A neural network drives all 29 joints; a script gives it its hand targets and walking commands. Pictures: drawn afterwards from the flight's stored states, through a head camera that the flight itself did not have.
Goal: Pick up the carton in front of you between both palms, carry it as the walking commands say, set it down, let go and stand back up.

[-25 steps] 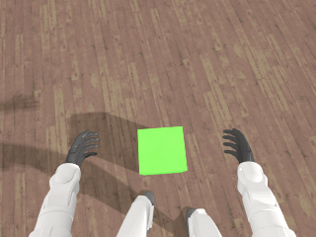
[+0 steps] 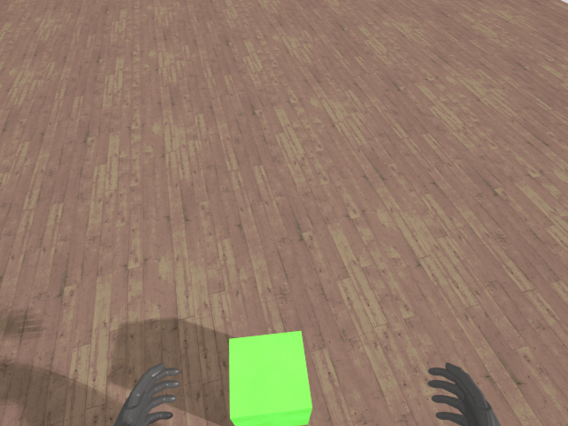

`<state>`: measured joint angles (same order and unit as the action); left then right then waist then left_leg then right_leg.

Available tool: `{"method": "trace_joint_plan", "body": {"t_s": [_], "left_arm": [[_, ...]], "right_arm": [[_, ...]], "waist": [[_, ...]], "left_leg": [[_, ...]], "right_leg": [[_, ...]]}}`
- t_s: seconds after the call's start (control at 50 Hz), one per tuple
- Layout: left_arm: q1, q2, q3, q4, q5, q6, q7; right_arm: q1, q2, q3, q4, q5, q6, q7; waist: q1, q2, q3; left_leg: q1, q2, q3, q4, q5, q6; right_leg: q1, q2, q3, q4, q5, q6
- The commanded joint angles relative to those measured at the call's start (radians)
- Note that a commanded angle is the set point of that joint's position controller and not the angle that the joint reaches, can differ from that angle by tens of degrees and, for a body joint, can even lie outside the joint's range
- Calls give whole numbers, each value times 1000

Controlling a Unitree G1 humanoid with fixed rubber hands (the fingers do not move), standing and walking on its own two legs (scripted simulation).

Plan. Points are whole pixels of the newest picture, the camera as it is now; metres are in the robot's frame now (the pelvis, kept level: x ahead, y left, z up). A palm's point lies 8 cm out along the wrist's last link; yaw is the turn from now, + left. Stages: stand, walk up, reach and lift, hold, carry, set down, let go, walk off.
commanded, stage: let go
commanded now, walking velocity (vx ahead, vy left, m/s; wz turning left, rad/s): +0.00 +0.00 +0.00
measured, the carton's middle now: (269, 383) +0.35 +0.07 -0.65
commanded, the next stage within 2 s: stand in 0.34 s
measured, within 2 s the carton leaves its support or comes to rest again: neither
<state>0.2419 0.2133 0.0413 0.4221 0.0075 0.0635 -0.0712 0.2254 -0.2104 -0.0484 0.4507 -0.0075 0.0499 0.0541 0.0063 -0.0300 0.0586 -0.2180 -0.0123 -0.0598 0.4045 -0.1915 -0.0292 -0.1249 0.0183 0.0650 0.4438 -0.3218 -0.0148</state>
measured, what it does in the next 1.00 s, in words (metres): stands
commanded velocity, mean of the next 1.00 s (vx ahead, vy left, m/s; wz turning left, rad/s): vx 0.00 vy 0.00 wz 0.00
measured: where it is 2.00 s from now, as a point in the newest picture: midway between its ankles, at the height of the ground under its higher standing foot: outside the picture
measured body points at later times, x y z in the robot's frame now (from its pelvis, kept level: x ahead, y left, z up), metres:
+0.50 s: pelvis +0.01 +0.02 -0.01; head +0.01 +0.03 +0.44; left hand +0.17 +0.29 -0.09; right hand +0.15 -0.26 -0.09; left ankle +0.01 +0.14 -0.74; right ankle -0.05 -0.11 -0.74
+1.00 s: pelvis +0.01 +0.03 +0.00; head +0.01 +0.05 +0.45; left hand +0.13 +0.32 -0.12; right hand +0.12 -0.27 -0.10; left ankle +0.01 +0.14 -0.74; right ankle -0.05 -0.11 -0.74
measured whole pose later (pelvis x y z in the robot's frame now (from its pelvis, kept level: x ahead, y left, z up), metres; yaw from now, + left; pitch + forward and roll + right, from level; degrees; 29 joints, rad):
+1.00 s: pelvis +0.01 +0.03 +0.00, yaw -2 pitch -1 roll +0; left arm 0.21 0.36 0.01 0.80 0.03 0.00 0.03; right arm 0.14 -0.33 -0.02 0.88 -0.04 0.00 -0.02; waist -0.01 -0.04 0.01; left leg -0.21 -0.02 -0.01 0.48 -0.25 0.02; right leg -0.09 -0.01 0.09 0.43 -0.32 0.03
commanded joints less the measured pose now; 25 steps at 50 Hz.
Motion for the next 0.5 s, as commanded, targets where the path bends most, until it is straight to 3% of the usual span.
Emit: {"method": "trace_joint_plan", "body": {"t_s": [0.0,0.22,0.24,0.26,0.32,0.34,0.4,0.48], "left_arm": [[-45,111,43,-99,11,17,1],[-31,94,42,-103,12,45,4],[-40,132,40,-150,32,96,32],[-25,125,34,-139,24,106,44],[-19,111,22,-136,13,117,59],[-61,225,54,-11,19,55,95],[-45,202,40,37,33,-7,102],[-53,214,41,94,34,-37,89]], "right_arm": [[-57,-64,-7,-103,8,12,8],[-41,-78,-25,-103,-10,48,7],[17,-74,-32,-57,9,20,-16],[12,-83,-20,-62,5,13,-24],[-22,-84,-10,-79,13,9,-26],[-44,-207,-27,79,-52,-3,-62],[-48,-201,-30,133,-53,-30,-80],[-85,-211,-30,187,-44,-49,-75]], "waist": [[5,-17,-8],[-1,0,-55],[-18,20,-113],[-9,0,-110],[1,-1,-105],[10,-89,-72],[-3,4,-71],[-2,33,-94]], "left_leg": [[310,-63,85,27,145,3],[303,-57,63,29,276,8],[271,-77,72,62,270,7],[253,-76,68,66,272,8],[232,-73,62,67,283,8],[96,46,41,87,279,1],[50,52,15,62,130,22],[29,66,-8,50,101,35]], "right_leg": [[-240,-30,-31,-166,139,31],[-107,9,-37,-97,360,48],[-63,8,-34,-61,455,49],[-67,8,-35,-46,478,56],[-83,14,-42,-42,449,50],[-126,-37,-24,-27,290,68],[-112,-43,14,-48,129,45],[-90,-49,21,-31,135,31]]}}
